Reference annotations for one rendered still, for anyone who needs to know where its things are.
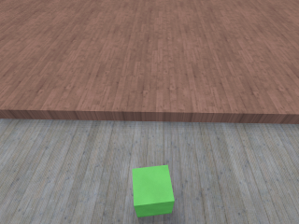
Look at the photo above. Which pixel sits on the carton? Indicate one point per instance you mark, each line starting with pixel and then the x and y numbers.
pixel 152 191

